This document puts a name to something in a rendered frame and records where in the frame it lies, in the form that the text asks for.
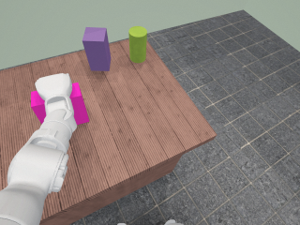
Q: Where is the robot left upper arm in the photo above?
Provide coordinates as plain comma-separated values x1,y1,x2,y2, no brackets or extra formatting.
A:
0,143,69,225

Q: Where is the sponge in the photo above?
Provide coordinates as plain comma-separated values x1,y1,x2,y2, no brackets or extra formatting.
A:
31,82,90,125

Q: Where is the table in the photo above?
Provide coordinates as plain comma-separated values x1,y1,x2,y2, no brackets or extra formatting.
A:
0,39,217,225

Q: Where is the robot left forearm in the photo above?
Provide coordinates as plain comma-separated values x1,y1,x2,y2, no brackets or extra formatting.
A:
7,94,77,184

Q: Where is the left robot hand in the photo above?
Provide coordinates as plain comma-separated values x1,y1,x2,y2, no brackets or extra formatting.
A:
35,73,72,101

